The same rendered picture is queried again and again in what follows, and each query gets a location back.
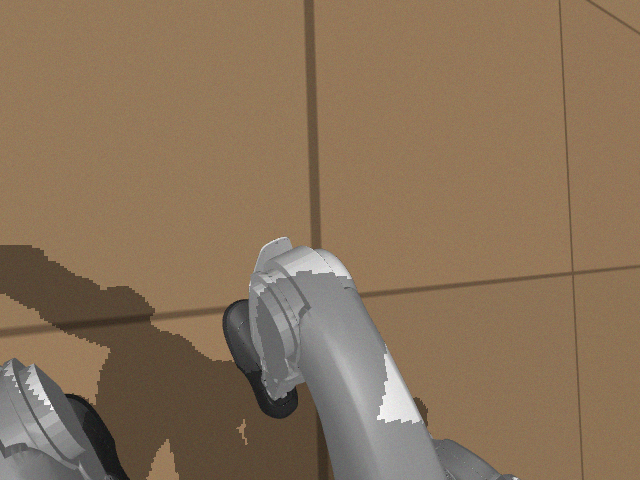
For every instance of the left robot foot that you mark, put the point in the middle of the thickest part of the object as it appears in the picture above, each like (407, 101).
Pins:
(99, 436)

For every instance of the right robot foot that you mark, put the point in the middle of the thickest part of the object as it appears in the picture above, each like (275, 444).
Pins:
(237, 333)

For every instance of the right robot hand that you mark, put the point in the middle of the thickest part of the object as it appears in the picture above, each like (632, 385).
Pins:
(459, 463)

